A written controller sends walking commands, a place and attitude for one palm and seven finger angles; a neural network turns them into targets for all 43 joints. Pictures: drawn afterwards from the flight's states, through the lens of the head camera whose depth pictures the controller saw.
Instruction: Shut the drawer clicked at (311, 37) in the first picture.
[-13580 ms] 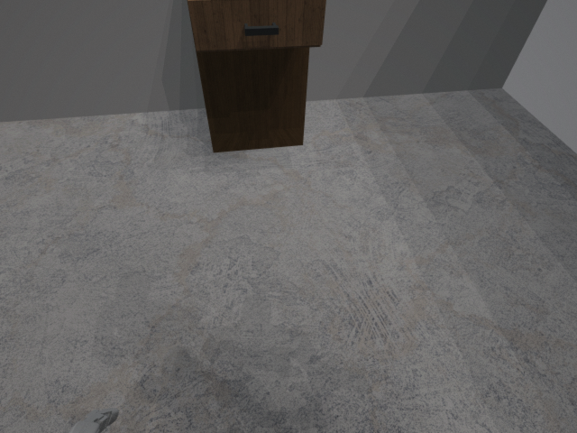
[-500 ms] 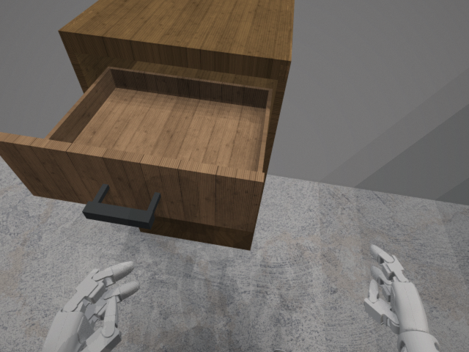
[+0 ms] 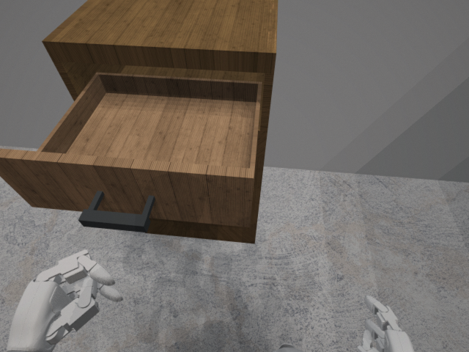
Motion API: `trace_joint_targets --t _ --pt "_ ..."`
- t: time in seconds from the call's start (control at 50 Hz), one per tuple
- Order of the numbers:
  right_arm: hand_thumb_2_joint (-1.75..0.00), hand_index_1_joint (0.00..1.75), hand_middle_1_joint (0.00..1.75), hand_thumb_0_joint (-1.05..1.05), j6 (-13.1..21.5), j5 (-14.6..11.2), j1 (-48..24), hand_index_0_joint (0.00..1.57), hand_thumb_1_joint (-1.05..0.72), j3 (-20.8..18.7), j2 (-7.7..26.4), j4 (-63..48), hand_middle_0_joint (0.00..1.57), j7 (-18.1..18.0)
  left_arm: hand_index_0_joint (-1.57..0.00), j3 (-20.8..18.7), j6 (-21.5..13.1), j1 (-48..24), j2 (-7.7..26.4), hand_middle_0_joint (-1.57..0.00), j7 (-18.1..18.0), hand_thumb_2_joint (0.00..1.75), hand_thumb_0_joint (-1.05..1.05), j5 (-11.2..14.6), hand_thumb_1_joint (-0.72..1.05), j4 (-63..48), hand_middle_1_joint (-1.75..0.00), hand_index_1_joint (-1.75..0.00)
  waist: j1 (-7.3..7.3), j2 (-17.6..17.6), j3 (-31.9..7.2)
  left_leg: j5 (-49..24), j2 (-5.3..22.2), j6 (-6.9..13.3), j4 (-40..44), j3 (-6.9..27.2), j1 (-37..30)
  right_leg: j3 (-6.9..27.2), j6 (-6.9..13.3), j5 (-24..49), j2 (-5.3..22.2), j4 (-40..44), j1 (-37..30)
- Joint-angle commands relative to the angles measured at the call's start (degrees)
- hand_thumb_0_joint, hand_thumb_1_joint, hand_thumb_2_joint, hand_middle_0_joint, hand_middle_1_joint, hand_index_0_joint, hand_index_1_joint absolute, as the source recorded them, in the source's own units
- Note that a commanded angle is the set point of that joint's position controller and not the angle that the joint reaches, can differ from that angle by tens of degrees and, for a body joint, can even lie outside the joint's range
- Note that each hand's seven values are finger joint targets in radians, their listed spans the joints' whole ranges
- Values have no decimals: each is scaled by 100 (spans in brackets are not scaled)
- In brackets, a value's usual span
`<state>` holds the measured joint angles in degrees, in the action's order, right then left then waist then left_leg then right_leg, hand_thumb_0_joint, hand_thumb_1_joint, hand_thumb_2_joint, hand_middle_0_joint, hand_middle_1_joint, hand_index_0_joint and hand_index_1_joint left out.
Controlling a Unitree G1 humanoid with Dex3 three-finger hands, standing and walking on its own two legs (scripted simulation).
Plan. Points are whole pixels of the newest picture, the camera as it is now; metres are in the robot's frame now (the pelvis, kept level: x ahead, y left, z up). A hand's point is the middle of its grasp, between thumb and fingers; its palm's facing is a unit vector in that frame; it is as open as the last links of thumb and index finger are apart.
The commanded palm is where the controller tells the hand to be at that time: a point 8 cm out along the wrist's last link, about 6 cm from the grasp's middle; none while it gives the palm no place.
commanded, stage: raise the hand and make a fist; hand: left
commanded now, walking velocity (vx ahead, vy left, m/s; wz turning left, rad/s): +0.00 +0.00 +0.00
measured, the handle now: (119, 210) +0.34 +0.23 +0.04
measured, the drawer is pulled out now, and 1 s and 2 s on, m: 0.29 0.29 0.29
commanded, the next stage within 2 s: bring the fist close to the handle in 0.96 s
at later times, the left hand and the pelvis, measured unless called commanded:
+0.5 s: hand (75, 295) +0.17 +0.20 +0.13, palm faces -0.01 -0.99 -0.10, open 3.2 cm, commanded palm +0.12 +0.25 +0.14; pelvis +0.02 +0.03 +0.02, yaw +0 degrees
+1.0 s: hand (67, 292) +0.17 +0.20 +0.14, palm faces +0.06 -0.99 -0.14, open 3.3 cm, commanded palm +0.12 +0.25 +0.15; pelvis +0.02 +0.00 +0.02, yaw +0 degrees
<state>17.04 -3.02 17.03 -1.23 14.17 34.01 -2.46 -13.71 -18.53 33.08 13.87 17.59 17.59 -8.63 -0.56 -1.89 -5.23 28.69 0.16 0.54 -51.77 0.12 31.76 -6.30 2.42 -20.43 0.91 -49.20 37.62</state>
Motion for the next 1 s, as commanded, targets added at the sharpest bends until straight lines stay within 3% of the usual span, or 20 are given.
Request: trace_joint_targets --t 0.0,0.06,0.1,0.12,0.16,0.26,0.36,0.42,0.48,0.52,0.58,0.66,0.74,0.84,0.88,0.9,0.94,0.98 --pt "-90 30 30 0 678 -12 -784 20 -90 -115 635 -1186 20 -51 -116 -100 -464 -143 714 -116 55 90 0 76 90 -1696 -134 -134 60 152 -715 -1126 -89 99 797 169 255 710 -152 -369 123 1102 -1376" --pt "-90 30 30 0 763 18 -680 20 -90 -127 603 -1146 20 -23 -122 -298 -540 141 793 -122 -178 90 0 32 90 -1927 -140 -140 195 -39 -892 -1403 -57 51 956 229 -4 421 -110 155 31 883 -1440" --pt "-90 30 30 0 747 45 -748 20 -90 -109 594 -1057 20 4 -126 -315 -530 121 797 -126 -377 90 0 -74 90 -2043 -145 -145 213 -248 -774 -1602 -31 22 1033 247 -134 258 -84 482 -5 781 -1423" --pt "-90 30 30 0 738 38 -708 20 -90 -80 562 -1092 20 33 -128 -75 -473 240 553 -128 -410 90 0 -102 90 -2081 -147 -147 201 -355 -674 -1743 -19 -12 1113 270 -235 156 -76 638 -33 731 -1380" --pt "-90 30 30 0 732 24 -754 20 -90 -58 563 -1137 20 68 -132 106 -313 254 440 -132 -428 90 0 -154 90 -2125 -151 -151 192 -455 -557 -1921 10 -70 1180 290 -319 82 -80 818 -30 723 -1395" --pt "-90 30 30 0 702 -11 -847 20 -90 21 554 -1270 20 79 -140 573 249 276 306 -140 -320 90 0 -345 90 -2492 -160 -160 167 -205 -333 -2191 92 -104 1366 362 -530 40 -105 1020 -53 835 -1477" --pt "-90 30 30 0 617 -22 -919 20 -90 100 447 -1306 20 89 -140 312 578 466 459 -140 -425 90 0 -376 90 -2971 -160 -160 309 -36 -366 -2673 148 -245 1560 434 -793 -48 -95 1237 -96 864 -1693" --pt "-90 30 30 0 600 -19 -931 20 -90 162 401 -1318 20 128 -140 291 628 480 454 -140 -517 90 0 -364 90 -3357 -160 -160 355 -300 -450 -3054 167 -328 1590 446 -998 -67 -94 1403 -92 867 -1783" --pt "-90 30 30 0 598 -37 -907 20 -90 182 423 -1250 20 137 -140 415 682 452 336 -140 -507 90 0 -346 90 -3339 -160 -160 292 -225 -262 -2991 199 -339 1637 465 -1037 -69 -110 1367 -102 953 -1728" --pt "-90 30 30 0 663 -60 -944 20 -90 204 445 -1278 20 141 -140 510 734 312 330 -140 -464 90 0 -349 90 -3517 -160 -160 280 -360 -279 -2803 185 -312 1676 453 -1078 -49 -108 1286 -89 1015 -1789" --pt "-90 30 30 0 694 -64 -931 20 -90 192 449 -1247 20 129 -140 607 851 564 250 -140 -391 90 0 -386 90 -3292 -160 -160 276 -7 -219 -2725 161 -289 1726 454 -1041 -52 -115 1334 -86 1086 -1854" --pt "-90 30 30 0 636 -91 -1090 20 -90 189 464 -1259 20 48 -140 322 978 516 495 -140 -380 90 0 -389 90 -3078 -160 -160 330 129 -16 -2086 60 -208 1810 320 -802 17 -82 1138 -93 1218 -1946" --pt "-90 30 30 0 614 -92 -1094 20 -90 184 408 -1241 20 -37 -140 -206 891 486 757 -140 -497 90 0 -275 90 -3017 -160 -160 416 22 -184 -1933 9 -159 1795 221 -813 100 -68 1055 -83 1329 -2128" --pt "-90 30 30 0 756 -104 -1014 20 -90 190 451 -1102 20 -102 -140 -500 568 277 868 -140 -400 90 0 9 90 -2751 -160 -160 370 -148 -216 -1847 -27 -101 1680 157 -833 267 -71 1065 -55 1511 -2208" --pt "-90 30 30 0 855 -102 -1010 20 -90 188 492 -1083 20 -116 -140 -408 511 260 812 -140 -250 90 0 77 90 -2600 -160 -160 340 -46 -242 -1805 -41 -42 1600 136 -831 392 -94 1092 -22 1586 -2214" --pt "-90 30 30 0 888 -123 -1038 20 -90 195 532 -1055 20 -126 -140 -412 513 116 844 -140 -182 90 0 90 90 -2466 -160 -160 304 -176 -158 -1693 -42 -31 1595 131 -807 455 -82 948 -10 1648 -2194" --pt "-90 30 30 0 979 -136 -1026 20 -90 196 576 -1017 20 -168 -140 -330 540 -114 836 -140 -46 90 0 129 90 -2264 -160 -160 253 -55 48 -1496 -44 3 1610 142 -737 560 -103 629 17 1783 -2098" --pt "-90 30 30 0 1032 -139 -1020 20 -90 177 595 -990 20 -212 -140 -529 600 -157 1004 -140 23 90 0 146 90 -2052 -160 -160 287 315 51 -1413 -42 40 1581 143 -659 709 -134 371 43 1923 -2137"
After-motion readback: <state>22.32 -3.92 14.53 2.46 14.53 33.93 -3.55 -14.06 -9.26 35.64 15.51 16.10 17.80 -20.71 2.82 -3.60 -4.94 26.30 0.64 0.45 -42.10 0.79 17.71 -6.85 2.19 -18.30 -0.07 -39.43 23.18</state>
